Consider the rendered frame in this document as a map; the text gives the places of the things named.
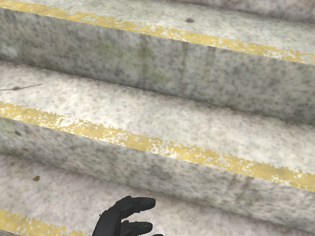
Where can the robot left hand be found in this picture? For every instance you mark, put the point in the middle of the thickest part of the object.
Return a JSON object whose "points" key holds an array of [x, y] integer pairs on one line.
{"points": [[109, 223]]}

